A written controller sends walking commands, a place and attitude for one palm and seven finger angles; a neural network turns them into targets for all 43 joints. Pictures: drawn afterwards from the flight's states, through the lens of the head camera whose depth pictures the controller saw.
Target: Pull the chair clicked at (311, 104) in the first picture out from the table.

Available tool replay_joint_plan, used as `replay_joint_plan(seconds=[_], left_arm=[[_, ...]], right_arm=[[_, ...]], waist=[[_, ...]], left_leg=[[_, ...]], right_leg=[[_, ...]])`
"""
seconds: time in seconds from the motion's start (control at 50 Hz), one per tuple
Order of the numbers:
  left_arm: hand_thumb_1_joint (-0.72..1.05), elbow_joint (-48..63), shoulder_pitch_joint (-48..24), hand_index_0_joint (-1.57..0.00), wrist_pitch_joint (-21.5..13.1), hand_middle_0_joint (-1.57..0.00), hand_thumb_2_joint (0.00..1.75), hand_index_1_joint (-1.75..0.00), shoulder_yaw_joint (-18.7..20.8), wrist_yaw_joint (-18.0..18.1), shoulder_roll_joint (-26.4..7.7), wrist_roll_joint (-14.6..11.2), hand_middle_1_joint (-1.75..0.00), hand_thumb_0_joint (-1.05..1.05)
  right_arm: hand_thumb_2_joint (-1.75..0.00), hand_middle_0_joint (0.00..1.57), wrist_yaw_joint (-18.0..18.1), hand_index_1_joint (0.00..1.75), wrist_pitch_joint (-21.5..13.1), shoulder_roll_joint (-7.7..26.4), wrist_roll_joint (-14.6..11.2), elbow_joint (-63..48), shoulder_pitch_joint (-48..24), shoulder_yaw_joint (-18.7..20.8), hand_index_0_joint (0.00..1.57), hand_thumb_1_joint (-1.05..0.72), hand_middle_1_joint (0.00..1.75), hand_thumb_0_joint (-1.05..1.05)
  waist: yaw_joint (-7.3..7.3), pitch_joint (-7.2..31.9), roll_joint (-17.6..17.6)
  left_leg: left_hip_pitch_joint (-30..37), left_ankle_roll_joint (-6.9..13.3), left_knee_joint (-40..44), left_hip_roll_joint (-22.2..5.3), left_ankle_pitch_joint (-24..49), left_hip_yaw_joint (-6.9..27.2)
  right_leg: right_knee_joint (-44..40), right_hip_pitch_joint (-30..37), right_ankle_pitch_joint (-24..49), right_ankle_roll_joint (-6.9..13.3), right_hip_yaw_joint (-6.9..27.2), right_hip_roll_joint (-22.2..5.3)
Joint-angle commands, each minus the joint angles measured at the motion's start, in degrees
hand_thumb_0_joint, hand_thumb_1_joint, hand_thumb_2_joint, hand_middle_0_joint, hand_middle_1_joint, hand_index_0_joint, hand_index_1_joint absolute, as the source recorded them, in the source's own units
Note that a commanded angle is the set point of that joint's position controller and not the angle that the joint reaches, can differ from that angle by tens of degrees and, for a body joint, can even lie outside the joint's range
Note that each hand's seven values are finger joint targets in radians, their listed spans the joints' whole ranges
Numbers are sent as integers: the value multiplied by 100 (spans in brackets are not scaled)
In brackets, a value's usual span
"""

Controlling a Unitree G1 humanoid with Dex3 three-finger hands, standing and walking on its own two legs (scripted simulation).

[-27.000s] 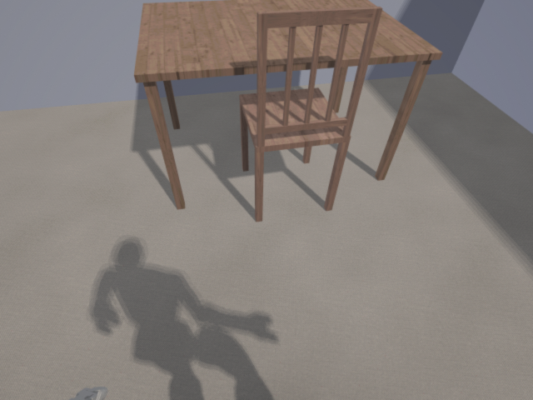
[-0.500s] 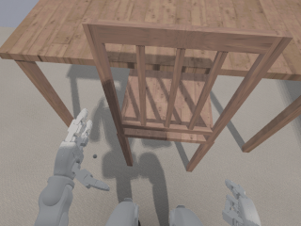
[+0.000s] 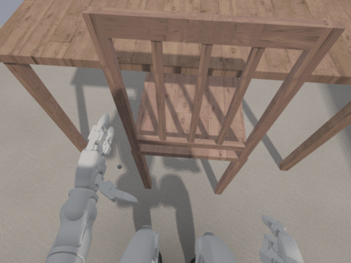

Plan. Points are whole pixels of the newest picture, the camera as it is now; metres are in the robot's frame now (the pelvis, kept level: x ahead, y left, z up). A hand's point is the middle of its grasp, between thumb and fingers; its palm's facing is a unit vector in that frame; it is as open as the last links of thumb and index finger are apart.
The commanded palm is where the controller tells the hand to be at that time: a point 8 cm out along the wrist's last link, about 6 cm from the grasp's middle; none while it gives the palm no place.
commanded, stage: aim the fingers beside a spindle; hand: left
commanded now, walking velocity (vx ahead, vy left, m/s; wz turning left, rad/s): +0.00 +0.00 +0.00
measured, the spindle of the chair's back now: (197, 105) +0.46 -0.04 +0.06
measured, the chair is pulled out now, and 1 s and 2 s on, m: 0.00 0.00 0.00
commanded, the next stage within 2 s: none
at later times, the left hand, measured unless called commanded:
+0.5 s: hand (121, 171) +0.31 +0.13 +0.02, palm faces -0.09 -1.00 -0.03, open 16.9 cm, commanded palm +0.30 +0.18 +0.02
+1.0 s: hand (122, 170) +0.31 +0.13 +0.02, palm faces -0.11 -0.99 -0.01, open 16.9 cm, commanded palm +0.30 +0.19 +0.01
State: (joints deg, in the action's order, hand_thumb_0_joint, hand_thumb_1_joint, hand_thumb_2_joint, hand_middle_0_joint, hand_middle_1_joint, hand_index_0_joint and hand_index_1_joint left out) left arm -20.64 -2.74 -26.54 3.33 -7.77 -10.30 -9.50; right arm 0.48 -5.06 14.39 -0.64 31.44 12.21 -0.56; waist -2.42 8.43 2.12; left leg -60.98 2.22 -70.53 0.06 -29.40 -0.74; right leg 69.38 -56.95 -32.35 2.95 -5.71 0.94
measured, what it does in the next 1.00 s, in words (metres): stands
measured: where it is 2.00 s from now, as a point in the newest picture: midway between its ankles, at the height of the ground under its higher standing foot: outside the picture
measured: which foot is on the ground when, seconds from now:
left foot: down 0.00-1.00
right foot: down 0.00-1.00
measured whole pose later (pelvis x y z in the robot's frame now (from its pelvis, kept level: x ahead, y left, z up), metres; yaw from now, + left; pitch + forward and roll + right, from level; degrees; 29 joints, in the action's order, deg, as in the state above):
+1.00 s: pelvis +0.00 +0.01 +0.00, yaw +0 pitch +20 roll -2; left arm -18.8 -0.8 -26.4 0.7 -7.4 -9.5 -9.4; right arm 0.6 -3.1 14.4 -0.9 30.9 11.9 -0.5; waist -2.2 9.0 2.5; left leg -61.8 2.7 -71.0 0.3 -29.6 -0.7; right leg 69.4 -57.5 -32.4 2.5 -5.7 0.8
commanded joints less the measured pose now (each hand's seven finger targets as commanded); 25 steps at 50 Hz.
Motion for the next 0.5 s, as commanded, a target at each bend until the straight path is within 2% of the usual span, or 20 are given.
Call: replay_joint_plan(seconds=[0.0, 0.08, 0.1, 0.16, 0.18, 0.2, 0.22, 0.3, 0.36, 0.38, 0.42, 0.44, 0.48], left_arm=[[-50, 1225, -883, -6, -407, -6, 30, -8, 172, 23, -523, -48, -8, 0], [-50, 1477, -826, -6, -414, -6, 30, -8, 221, 88, -633, -39, -8, 0], [-50, 1533, -786, -6, -413, -6, 30, -8, 152, 112, -567, -30, -8, 0], [-50, 1325, -711, -6, -383, -6, 30, -8, 198, 166, -548, -39, -8, 0], [-50, 1197, -589, -6, -379, -6, 30, -8, 332, 181, -648, -17, -8, 0], [-50, 1210, -600, -6, -384, -6, 30, -8, 209, 162, -522, -23, -8, 0], [-50, 1111, -585, -6, -382, -6, 30, -8, 236, 156, -532, -37, -8, 0], [-50, 1367, -748, -6, -486, -6, 30, -8, 30, 59, -425, -37, -8, 0], [-50, 1599, -753, -6, -541, -6, 30, -8, -21, 50, -425, -54, -8, 0], [-50, 1617, -783, -6, -541, -6, 30, -8, -86, 57, -419, -38, -8, 0], [-50, 1473, -901, -6, -528, -6, 30, -8, 10, 111, -506, -8, -8, 0], [-50, 1442, -1051, -6, -522, -6, 30, -8, -90, 132, -421, 21, -8, 0], [-50, 1291, -1064, -6, -497, -6, 30, -8, 0, 202, -489, 78, -8, 0]], right_arm=[[-90, 20, -4, 30, -237, 766, -48, -764, 30, 330, 20, -90, 30, 0], [-90, 20, -6, 30, -183, 776, -49, -808, 21, 336, 20, -90, 30, 0], [-90, 20, -8, 30, -173, 752, -54, -827, 6, 338, 20, -90, 30, 0], [-90, 20, -15, 30, -128, 746, -54, -795, 15, 319, 20, -90, 30, 0], [-90, 20, -4, 30, -115, 760, -60, -778, 15, 333, 20, -90, 30, 0], [-90, 20, -14, 30, -108, 751, -56, -795, -19, 320, 20, -90, 30, 0], [-90, 20, -10, 30, -90, 750, -62, -796, -10, 322, 20, -90, 30, 0], [-90, 20, -2, 30, -109, 742, -65, -814, -47, 323, 20, -90, 30, 0], [-90, 20, 20, 30, -136, 738, -60, -828, -30, 335, 20, -90, 30, 0], [-90, 20, 22, 30, -141, 742, -65, -827, -41, 334, 20, -90, 30, 0], [-90, 20, 34, 30, -126, 755, -60, -774, -45, 320, 20, -90, 30, 0], [-90, 20, 37, 30, -123, 753, -55, -763, -61, 312, 20, -90, 30, 0], [-90, 20, 36, 30, -111, 768, -37, -740, -42, 312, 20, -90, 30, 0]], waist=[[-9, 2161, -9], [32, 2264, 58], [17, 2241, 12], [-21, 1989, -182], [-1, 1898, -260], [-26, 1896, -256], [-47, 1816, -400], [-52, 1891, -26], [-46, 2094, -70], [-94, 2024, 0], [-98, 1867, -34], [-149, 1823, -50], [-102, 1779, 26]], left_leg=[[1522, -40, 802, -8, 1585, 385], [1678, -42, 835, -32, 1747, 418], [1734, -44, 844, -41, 1781, 420], [1441, -34, 841, -18, 1524, 383], [1393, -33, 832, -26, 1534, 382], [1359, -25, 820, -15, 1463, 368], [1277, -18, 802, -14, 1359, 361], [1466, -28, 808, -14, 1366, 384], [1598, -24, 795, -29, 1512, 417], [1622, -18, 777, -36, 1519, 420], [1538, -32, 804, -42, 1323, 461], [1503, -19, 771, -40, 1257, 461], [1459, -30, 788, -32, 1200, 487]], right_leg=[[-975, 1052, 1766, -118, 524, -78], [-942, 1052, 1851, -113, 483, -69], [-951, 1011, 1876, -125, 478, -67], [-1025, 1053, 1729, -141, 505, -64], [-1012, 1027, 1736, -130, 497, -57], [-1028, 999, 1687, -145, 514, -69], [-1058, 984, 1606, -154, 528, -64], [-1032, 854, 1523, -123, 516, -75], [-1005, 919, 1619, -129, 510, -82], [-1015, 851, 1620, -128, 508, -75], [-1019, 702, 1371, -123, 480, -65], [-1015, 609, 1308, -134, 482, -63], [-978, 536, 1183, -110, 454, -53]])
